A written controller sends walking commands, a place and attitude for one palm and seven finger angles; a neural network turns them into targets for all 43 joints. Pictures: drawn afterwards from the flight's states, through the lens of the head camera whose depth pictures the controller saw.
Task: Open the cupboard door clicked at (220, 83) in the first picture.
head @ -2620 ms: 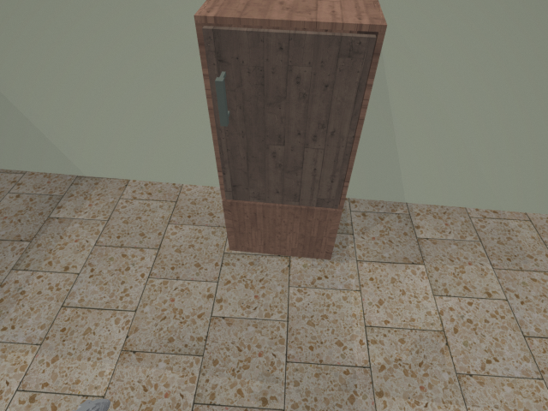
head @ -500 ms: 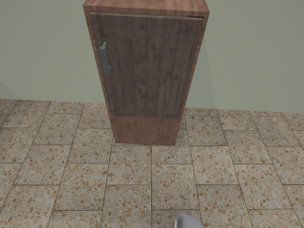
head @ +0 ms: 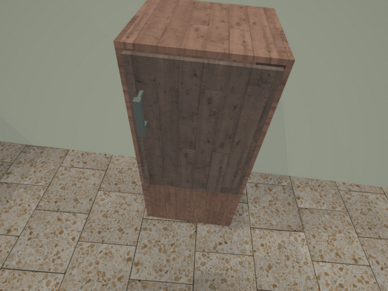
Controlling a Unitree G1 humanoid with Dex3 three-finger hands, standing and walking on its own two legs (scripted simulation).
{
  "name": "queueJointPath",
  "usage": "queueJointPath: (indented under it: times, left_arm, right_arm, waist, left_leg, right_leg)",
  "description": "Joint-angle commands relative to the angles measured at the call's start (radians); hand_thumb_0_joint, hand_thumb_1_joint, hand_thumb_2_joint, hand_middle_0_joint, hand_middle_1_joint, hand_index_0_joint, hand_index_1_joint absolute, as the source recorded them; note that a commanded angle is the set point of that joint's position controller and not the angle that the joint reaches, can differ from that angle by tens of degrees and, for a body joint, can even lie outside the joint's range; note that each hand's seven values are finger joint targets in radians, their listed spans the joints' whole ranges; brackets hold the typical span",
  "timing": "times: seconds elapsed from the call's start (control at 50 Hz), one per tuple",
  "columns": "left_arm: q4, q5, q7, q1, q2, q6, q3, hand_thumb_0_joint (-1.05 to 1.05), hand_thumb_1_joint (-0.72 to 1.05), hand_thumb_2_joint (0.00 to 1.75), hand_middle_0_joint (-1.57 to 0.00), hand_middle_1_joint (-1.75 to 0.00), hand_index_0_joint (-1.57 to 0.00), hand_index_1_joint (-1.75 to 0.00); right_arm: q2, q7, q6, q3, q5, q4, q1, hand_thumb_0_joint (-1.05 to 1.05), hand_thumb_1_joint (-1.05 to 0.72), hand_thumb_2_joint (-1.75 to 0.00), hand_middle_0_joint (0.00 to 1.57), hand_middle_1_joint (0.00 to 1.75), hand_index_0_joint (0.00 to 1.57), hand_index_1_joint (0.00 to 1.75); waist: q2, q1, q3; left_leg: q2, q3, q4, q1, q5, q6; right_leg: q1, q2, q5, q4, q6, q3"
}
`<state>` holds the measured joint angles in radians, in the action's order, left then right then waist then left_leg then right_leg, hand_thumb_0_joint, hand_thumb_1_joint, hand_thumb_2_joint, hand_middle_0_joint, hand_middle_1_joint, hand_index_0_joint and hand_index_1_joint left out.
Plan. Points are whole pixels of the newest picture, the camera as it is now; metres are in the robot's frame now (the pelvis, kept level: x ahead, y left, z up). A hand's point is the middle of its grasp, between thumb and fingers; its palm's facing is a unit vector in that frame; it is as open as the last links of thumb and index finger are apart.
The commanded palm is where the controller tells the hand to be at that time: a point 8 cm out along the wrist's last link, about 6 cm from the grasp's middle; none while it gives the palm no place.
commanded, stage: come to a stop and stand still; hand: left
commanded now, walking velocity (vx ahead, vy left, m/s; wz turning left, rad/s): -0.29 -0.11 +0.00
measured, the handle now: (141, 113) +0.58 +0.21 +0.02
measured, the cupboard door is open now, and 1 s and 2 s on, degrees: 0 0 0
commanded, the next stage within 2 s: look again from close up in 1.32 s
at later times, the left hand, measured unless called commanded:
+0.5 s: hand out of the picture +0.02 +0.16 -0.16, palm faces +0.01 -0.96 -0.28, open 7.4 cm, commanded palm none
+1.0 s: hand out of the picture -0.06 +0.17 -0.18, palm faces +0.08 -0.98 -0.18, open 7.4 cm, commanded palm none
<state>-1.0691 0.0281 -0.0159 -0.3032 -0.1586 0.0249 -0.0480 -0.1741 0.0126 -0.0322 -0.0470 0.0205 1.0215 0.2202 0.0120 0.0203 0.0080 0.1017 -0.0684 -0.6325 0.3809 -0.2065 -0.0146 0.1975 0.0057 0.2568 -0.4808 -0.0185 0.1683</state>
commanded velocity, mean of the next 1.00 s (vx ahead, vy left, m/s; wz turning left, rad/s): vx -0.01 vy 0.03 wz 0.00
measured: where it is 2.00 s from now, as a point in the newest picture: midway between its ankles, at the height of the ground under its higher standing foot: outside the picture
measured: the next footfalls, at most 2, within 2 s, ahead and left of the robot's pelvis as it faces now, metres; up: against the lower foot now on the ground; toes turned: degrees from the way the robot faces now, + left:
left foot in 0.02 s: +0.11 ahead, +0.12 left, +0.00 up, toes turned +6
right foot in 0.44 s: +0.02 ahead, -0.15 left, +0.00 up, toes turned -6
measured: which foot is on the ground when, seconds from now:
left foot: up 0.00-0.00, down 0.02-0.44, up 0.46-0.86, down 0.88-1.00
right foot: down 0.00-0.08, up 0.10-0.42, down 0.44-1.00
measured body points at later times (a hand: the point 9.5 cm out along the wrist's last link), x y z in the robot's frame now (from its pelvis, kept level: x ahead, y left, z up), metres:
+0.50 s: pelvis -0.03 -0.04 +0.00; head -0.03 -0.06 +0.45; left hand +0.02 +0.21 -0.14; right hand +0.01 -0.28 -0.17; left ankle +0.05 +0.11 -0.72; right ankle -0.02 -0.14 -0.73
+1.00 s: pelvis -0.03 -0.01 +0.01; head -0.03 +0.01 +0.46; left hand -0.06 +0.22 -0.16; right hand -0.02 -0.24 -0.15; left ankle -0.06 +0.10 -0.73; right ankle -0.02 -0.14 -0.73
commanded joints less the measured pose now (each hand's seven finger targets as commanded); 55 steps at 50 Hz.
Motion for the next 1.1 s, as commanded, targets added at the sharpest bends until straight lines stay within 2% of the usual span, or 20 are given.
queueJointPath:
  times: [0.0, 0.04, 0.06, 0.1, 0.18, 0.28, 0.36, 0.38, 0.4, 0.42, 0.46, 0.54, 0.66, 0.74, 0.82, 0.86, 0.88, 0.9, 0.96, 1.08]
  left_arm:
    - [0.032, -0.021, -0.018, -0.098, -0.04, -0.008, 0.006, 0.0, 0.9, 0.9, -0.2, -0.3, -0.2, -0.3]
    - [0.019, -0.017, -0.024, -0.106, -0.042, -0.021, 0.013, 0.0, 0.9, 0.9, -0.2, -0.3, -0.2, -0.3]
    - [0.013, -0.015, -0.024, -0.095, -0.055, -0.031, 0.012, 0.0, 0.9, 0.9, -0.2, -0.3, -0.2, -0.3]
    - [0.021, -0.015, -0.025, -0.092, -0.086, -0.042, 0.002, 0.0, 0.9, 0.9, -0.2, -0.3, -0.2, -0.3]
    - [0.05, -0.005, -0.019, -0.047, -0.082, -0.056, -0.018, 0.0, 0.9, 0.9, -0.2, -0.3, -0.2, -0.3]
    - [0.086, -0.007, -0.011, -0.035, -0.058, -0.072, -0.027, 0.0, 0.9, 0.9, -0.2, -0.3, -0.2, -0.3]
    - [0.055, -0.006, -0.011, -0.129, -0.047, -0.055, -0.019, 0.0, 0.9, 0.9, -0.2, -0.3, -0.2, -0.3]
    - [0.038, 0.001, -0.013, -0.163, -0.073, -0.046, -0.021, 0.0, 0.9, 0.9, -0.2, -0.3, -0.2, -0.3]
    - [0.045, 0.011, -0.017, -0.127, -0.142, -0.029, -0.017, 0.0, 0.9, 0.9, -0.2, -0.3, -0.2, -0.3]
    - [0.085, 0.005, -0.019, -0.046, -0.201, -0.035, -0.019, 0.0, 0.9, 0.9, -0.2, -0.3, -0.2, -0.3]
    - [0.117, 0.007, -0.025, 0.039, -0.207, -0.033, -0.03, 0.0, 0.9, 0.9, -0.2, -0.3, -0.2, -0.3]
    - [0.112, -0.005, -0.016, 0.054, -0.174, -0.016, -0.025, 0.0, 0.9, 0.9, -0.2, -0.3, -0.2, -0.3]
    - [0.081, -0.001, -0.022, -0.059, -0.17, -0.013, -0.039, 0.0, 0.9, 0.9, -0.2, -0.3, -0.2, -0.3]
    - [0.063, 0.003, -0.021, -0.071, -0.174, -0.015, -0.043, 0.0, 0.9, 0.9, -0.2, -0.3, -0.2, -0.3]
    - [0.052, -0.011, -0.016, 0.012, -0.146, -0.027, -0.032, 0.0, 0.9, 0.9, -0.2, -0.3, -0.2, -0.3]
    - [0.053, -0.018, -0.009, -0.008, -0.07, -0.033, -0.012, 0.0, 0.9, 0.9, -0.2, -0.3, -0.2, -0.3]
    - [0.049, -0.017, -0.009, -0.007, -0.043, -0.032, -0.006, 0.0, 0.9, 0.9, -0.2, -0.3, -0.2, -0.3]
    - [0.044, -0.012, -0.007, -0.005, -0.034, -0.028, -0.001, 0.0, 0.9, 0.9, -0.2, -0.3, -0.2, -0.3]
    - [-0.012, -0.009, -0.005, -0.026, -0.059, -0.027, 0.008, 0.0, 0.9, 0.9, -0.2, -0.3, -0.2, -0.3]
    - [-0.06, -0.011, -0.014, -0.041, -0.067, -0.021, 0.022, 0.0, 0.9, 0.9, -0.2, -0.3, -0.2, -0.3]
  right_arm:
    - [-0.111, 0.017, -0.015, 0.007, -0.005, 0.02, 0.149, 0.0, -0.9, -0.9, 0.2, 0.3, 0.2, 0.3]
    - [-0.118, 0.03, 0.002, 0.006, -0.008, -0.001, 0.06, 0.0, -0.9, -0.9, 0.2, 0.3, 0.2, 0.3]
    - [-0.118, 0.037, 0.003, 0.004, -0.008, 0.002, 0.051, 0.0, -0.9, -0.9, 0.2, 0.3, 0.2, 0.3]
    - [-0.127, 0.05, 0.013, -0.005, -0.008, 0.003, 0.065, 0.0, -0.9, -0.9, 0.2, 0.3, 0.2, 0.3]
    - [-0.176, 0.056, 0.036, -0.043, -0.002, -0.017, 0.054, 0.0, -0.9, -0.9, 0.2, 0.3, 0.2, 0.3]
    - [-0.166, 0.045, 0.04, -0.049, 0.003, -0.037, -0.017, 0.0, -0.9, -0.9, 0.2, 0.3, 0.2, 0.3]
    - [-0.146, 0.021, 0.051, -0.044, 0.002, -0.039, -0.069, 0.0, -0.9, -0.9, 0.2, 0.3, 0.2, 0.3]
    - [-0.11, 0.013, 0.057, -0.039, -0.003, -0.038, -0.063, 0.0, -0.9, -0.9, 0.2, 0.3, 0.2, 0.3]
    - [-0.037, 0.005, 0.069, -0.02, -0.014, -0.045, -0.043, 0.0, -0.9, -0.9, 0.2, 0.3, 0.2, 0.3]
    - [-0.037, -0.005, 0.077, -0.018, -0.009, -0.07, -0.076, 0.0, -0.9, -0.9, 0.2, 0.3, 0.2, 0.3]
    - [-0.061, -0.015, 0.086, -0.026, 0.001, -0.061, -0.078, 0.0, -0.9, -0.9, 0.2, 0.3, 0.2, 0.3]
    - [-0.075, -0.022, 0.072, -0.028, 0.008, 0.014, 0.074, 0.0, -0.9, -0.9, 0.2, 0.3, 0.2, 0.3]
    - [-0.075, -0.016, 0.061, -0.024, 0.007, -0.016, 0.052, 0.0, -0.9, -0.9, 0.2, 0.3, 0.2, 0.3]
    - [-0.053, -0.006, 0.049, -0.011, -0.001, -0.022, 0.052, 0.0, -0.9, -0.9, 0.2, 0.3, 0.2, 0.3]
    - [-0.036, 0.007, 0.035, 0.003, -0.008, 0.042, 0.194, 0.0, -0.9, -0.9, 0.2, 0.3, 0.2, 0.3]
    - [-0.115, 0.017, 0.021, -0.005, -0.003, 0.036, 0.194, 0.0, -0.9, -0.9, 0.2, 0.3, 0.2, 0.3]
    - [-0.146, 0.022, 0.024, -0.005, -0.002, 0.02, 0.151, 0.0, -0.9, -0.9, 0.2, 0.3, 0.2, 0.3]
    - [-0.146, 0.025, 0.028, 0.0, 0.001, 0.011, 0.108, 0.0, -0.9, -0.9, 0.2, 0.3, 0.2, 0.3]
    - [-0.095, 0.032, 0.013, 0.017, -0.007, 0.033, 0.084, 0.0, -0.9, -0.9, 0.2, 0.3, 0.2, 0.3]
    - [-0.076, 0.034, 0.008, 0.023, -0.013, 0.068, 0.116, 0.0, -0.9, -0.9, 0.2, 0.3, 0.2, 0.3]
  waist:
    - [0.2, -0.003, -0.046]
    - [0.159, 0.006, 0.009]
    - [0.243, -0.001, 0.023]
    - [0.23, -0.019, -0.013]
    - [0.078, -0.048, -0.099]
    - [0.131, -0.031, -0.117]
    - [0.133, 0.018, -0.08]
    - [0.03, 0.033, -0.058]
    - [-0.218, 0.012, -0.008]
    - [-0.314, 0.018, 0.083]
    - [-0.248, 0.002, 0.142]
    - [-0.157, -0.028, 0.113]
    - [-0.132, 0.038, 0.064]
    - [-0.16, 0.047, 0.022]
    - [-0.145, -0.031, -0.007]
    - [0.111, -0.022, -0.015]
    - [0.154, -0.005, 0.018]
    - [0.085, 0.009, 0.049]
    - [0.114, 0.012, 0.062]
    - [-0.015, -0.008, 0.049]
  left_leg:
    - [0.197, 0.198, 0.247, -0.266, 0.6, 0.084]
    - [0.204, 0.182, 0.289, -0.199, 0.617, 0.128]
    - [0.21, 0.185, 0.299, -0.222, 0.743, 0.137]
    - [0.248, 0.184, 0.277, -0.312, 0.933, 0.179]
    - [0.28, 0.155, 0.226, -0.413, 0.908, 0.223]
    - [0.249, 0.124, 0.261, -0.281, 0.56, 0.194]
    - [0.168, 0.105, 0.27, -0.051, -0.024, 0.115]
    - [0.087, 0.051, 0.21, 0.035, -0.205, 0.062]
    - [-0.024, -0.015, 0.043, 0.085, -0.295, -0.005]
    - [-0.045, 0.01, -0.063, 0.078, -0.302, -0.009]
    - [-0.038, 0.058, -0.196, 0.059, -0.236, 0.001]
    - [-0.054, 0.04, -0.301, 0.077, -0.09, -0.007]
    - [-0.045, 0.045, -0.214, 0.141, -0.155, -0.021]
    - [-0.053, 0.041, -0.046, 0.04, -0.221, -0.01]
    - [-0.073, 0.019, 0.25, -0.275, -0.014, 0.005]
    - [0.103, 0.225, 0.342, -0.286, 0.016, 0.064]
    - [0.168, 0.267, 0.398, -0.193, -0.016, 0.107]
    - [0.153, 0.241, 0.399, -0.093, -0.073, 0.107]
    - [0.055, 0.139, 0.35, -0.131, 0.134, 0.067]
    - [0.028, 0.088, 0.299, -0.214, 0.238, 0.038]
  right_leg:
    - [0.096, 0.073, 0.046, -0.029, 0.021, -0.065]
    - [0.067, 0.057, 0.119, -0.082, 0.033, -0.074]
    - [0.097, 0.061, 0.159, -0.151, 0.04, -0.082]
    - [0.164, 0.059, 0.266, -0.309, 0.039, -0.129]
    - [0.27, 0.038, 0.278, -0.489, 0.046, -0.164]
    - [0.194, 0.043, 0.219, -0.415, 0.045, -0.166]
    - [-0.058, 0.036, 0.043, -0.069, 0.033, -0.108]
    - [-0.127, 0.059, 0.011, 0.063, 0.032, -0.131]
    - [-0.029, 0.229, 0.25, 0.253, -0.018, -0.375]
    - [0.158, 0.346, 0.494, 0.394, -0.08, -0.521]
    - [0.28, 0.343, 0.536, 0.434, -0.099, -0.535]
    - [0.132, 0.263, 0.234, 0.329, -0.073, -0.348]
    - [-0.087, 0.32, 0.12, 0.297, -0.133, -0.376]
    - [-0.101, 0.329, -0.061, 0.25, -0.164, -0.379]
    - [0.081, 0.209, 0.012, 0.16, -0.073, -0.258]
    - [0.155, 0.084, 0.043, 0.007, 0.002, -0.144]
    - [0.12, 0.064, 0.068, -0.014, 0.022, -0.091]
    - [0.057, 0.061, 0.042, 0.002, 0.025, -0.097]
    - [-0.006, 0.081, -0.124, 0.05, 0.022, -0.124]
    - [-0.028, 0.114, -0.231, 0.097, 0.024, -0.146]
